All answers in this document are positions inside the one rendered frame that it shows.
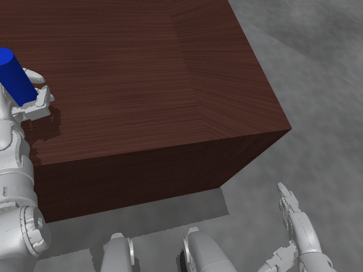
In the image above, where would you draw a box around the can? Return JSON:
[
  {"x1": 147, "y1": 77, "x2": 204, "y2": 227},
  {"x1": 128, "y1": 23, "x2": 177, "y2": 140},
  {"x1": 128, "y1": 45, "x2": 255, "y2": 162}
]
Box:
[{"x1": 0, "y1": 48, "x2": 39, "y2": 107}]

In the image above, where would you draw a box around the left robot arm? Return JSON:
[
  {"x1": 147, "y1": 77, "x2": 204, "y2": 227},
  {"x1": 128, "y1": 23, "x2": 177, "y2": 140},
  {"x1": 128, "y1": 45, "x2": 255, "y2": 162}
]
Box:
[{"x1": 0, "y1": 120, "x2": 52, "y2": 272}]

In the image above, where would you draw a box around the left robot hand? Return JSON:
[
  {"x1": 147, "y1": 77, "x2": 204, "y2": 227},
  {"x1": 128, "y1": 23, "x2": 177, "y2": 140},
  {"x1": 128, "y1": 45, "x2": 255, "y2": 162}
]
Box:
[{"x1": 0, "y1": 68, "x2": 55, "y2": 126}]

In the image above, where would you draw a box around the right robot hand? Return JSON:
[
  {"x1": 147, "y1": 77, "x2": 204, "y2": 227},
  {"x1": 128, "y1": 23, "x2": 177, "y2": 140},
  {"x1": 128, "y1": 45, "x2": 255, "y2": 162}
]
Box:
[{"x1": 256, "y1": 182, "x2": 322, "y2": 272}]

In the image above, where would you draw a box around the right robot arm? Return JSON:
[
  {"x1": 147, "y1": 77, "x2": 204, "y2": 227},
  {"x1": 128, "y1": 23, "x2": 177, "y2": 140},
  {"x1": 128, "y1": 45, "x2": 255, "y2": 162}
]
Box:
[{"x1": 297, "y1": 252, "x2": 337, "y2": 272}]

